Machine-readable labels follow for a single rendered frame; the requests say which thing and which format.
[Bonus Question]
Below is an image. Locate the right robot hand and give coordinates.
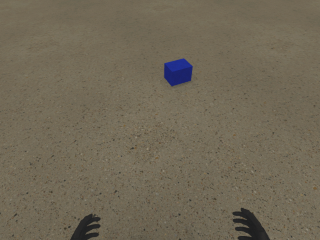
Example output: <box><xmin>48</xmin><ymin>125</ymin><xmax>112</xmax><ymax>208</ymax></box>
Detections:
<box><xmin>232</xmin><ymin>208</ymin><xmax>270</xmax><ymax>240</ymax></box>

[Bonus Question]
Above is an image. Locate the left robot hand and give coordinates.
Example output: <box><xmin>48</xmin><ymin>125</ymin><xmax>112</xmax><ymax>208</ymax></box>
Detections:
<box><xmin>70</xmin><ymin>213</ymin><xmax>101</xmax><ymax>240</ymax></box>

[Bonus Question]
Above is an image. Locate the carton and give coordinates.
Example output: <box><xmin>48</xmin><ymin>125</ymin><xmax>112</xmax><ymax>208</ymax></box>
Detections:
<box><xmin>164</xmin><ymin>58</ymin><xmax>193</xmax><ymax>86</ymax></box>

